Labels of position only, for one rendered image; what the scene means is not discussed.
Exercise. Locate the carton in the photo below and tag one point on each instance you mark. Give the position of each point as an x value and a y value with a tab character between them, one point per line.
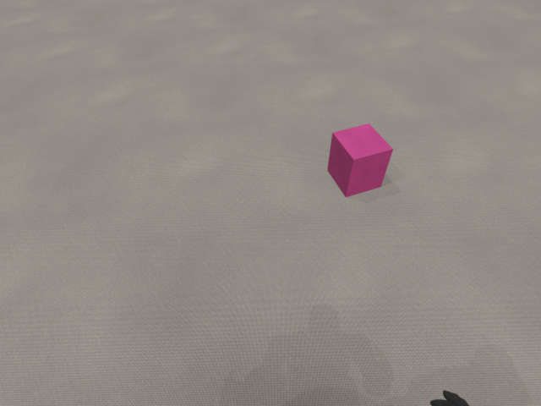
358	159

